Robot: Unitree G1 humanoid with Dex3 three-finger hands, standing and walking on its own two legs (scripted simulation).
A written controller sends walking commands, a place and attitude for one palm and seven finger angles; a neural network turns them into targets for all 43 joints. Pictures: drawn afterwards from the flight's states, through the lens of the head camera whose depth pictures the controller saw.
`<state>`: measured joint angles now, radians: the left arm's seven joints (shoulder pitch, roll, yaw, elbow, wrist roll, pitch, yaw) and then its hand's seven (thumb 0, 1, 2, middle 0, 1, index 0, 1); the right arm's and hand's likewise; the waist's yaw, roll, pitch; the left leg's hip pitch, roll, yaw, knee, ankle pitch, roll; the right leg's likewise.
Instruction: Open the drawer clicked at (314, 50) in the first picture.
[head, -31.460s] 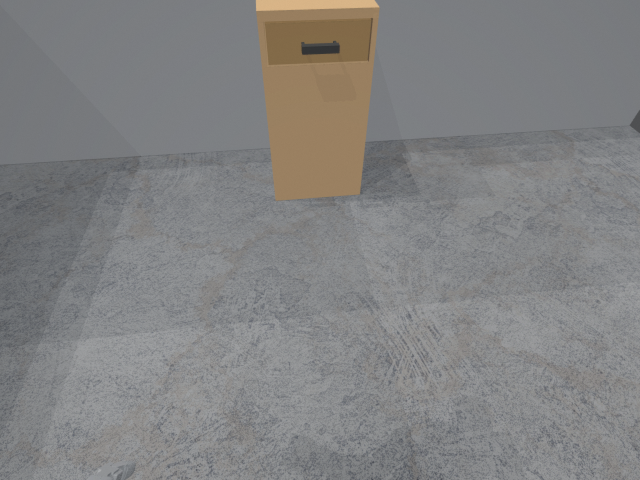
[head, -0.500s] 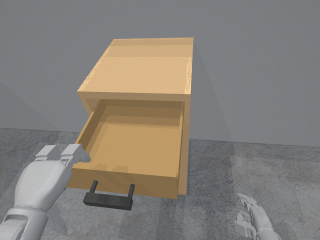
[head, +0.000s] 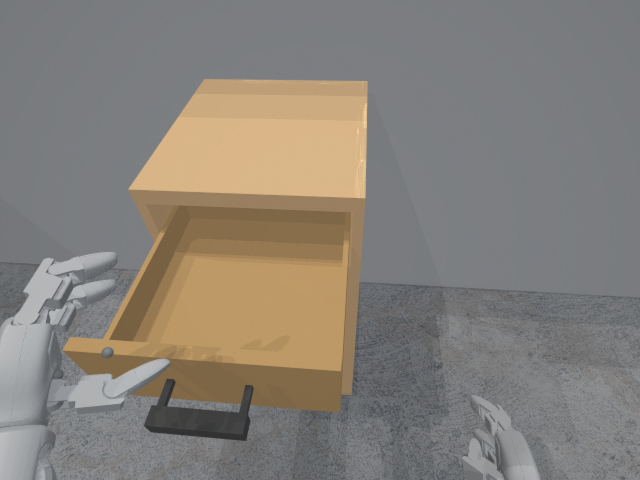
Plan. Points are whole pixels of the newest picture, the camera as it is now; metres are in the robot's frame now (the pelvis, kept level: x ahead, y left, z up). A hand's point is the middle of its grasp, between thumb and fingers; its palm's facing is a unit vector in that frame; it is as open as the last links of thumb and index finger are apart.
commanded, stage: draw the hand back to the body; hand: left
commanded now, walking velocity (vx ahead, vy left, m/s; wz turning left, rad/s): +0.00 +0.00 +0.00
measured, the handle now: (203, 405) +0.22 +0.19 -0.05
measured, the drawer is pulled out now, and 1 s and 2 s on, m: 0.29 0.29 0.29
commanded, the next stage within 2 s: step back with the hand held close in 0.54 s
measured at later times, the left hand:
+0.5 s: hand (93, 367) +0.18 +0.23 +0.15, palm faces +0.38 -0.83 -0.41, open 7.7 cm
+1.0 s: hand (86, 386) +0.16 +0.23 +0.14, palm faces +0.23 -0.82 -0.52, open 7.4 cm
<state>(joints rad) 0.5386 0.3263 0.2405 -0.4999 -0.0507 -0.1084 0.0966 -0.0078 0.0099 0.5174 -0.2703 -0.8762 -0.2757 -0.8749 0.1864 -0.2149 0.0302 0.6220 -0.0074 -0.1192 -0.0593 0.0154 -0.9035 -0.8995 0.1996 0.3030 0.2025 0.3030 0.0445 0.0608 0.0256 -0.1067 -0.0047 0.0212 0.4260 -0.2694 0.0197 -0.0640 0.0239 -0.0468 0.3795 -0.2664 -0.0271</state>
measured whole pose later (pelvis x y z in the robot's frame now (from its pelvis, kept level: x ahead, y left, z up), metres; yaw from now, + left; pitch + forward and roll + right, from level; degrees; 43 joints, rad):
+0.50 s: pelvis +0.00 -0.01 +0.00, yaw +1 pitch -3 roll +0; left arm 0.55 0.32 0.26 -0.47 -0.06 -0.07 0.10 0.01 0.81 0.86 -0.21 -0.36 -0.22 -0.36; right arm 0.16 -0.22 0.02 0.62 0.00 -0.09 -0.07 0.01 -0.90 -0.90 0.20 0.30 0.20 0.30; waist 0.07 0.08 0.02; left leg -0.09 0.00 0.01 0.40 -0.25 0.01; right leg -0.04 0.03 -0.06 0.35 -0.25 -0.04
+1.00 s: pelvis -0.03 +0.00 +0.00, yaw -1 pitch +2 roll -1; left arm 0.67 0.40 0.33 -0.59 -0.05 -0.16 0.10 0.01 0.89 0.90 -0.21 -0.30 -0.22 -0.30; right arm 0.15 -0.24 -0.02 0.56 0.01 -0.02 -0.08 0.01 -0.91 -0.90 0.20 0.30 0.20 0.30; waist -0.01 0.03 0.04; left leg -0.27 0.00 0.03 0.46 -0.22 0.03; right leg -0.24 0.02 -0.04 0.42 -0.21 -0.02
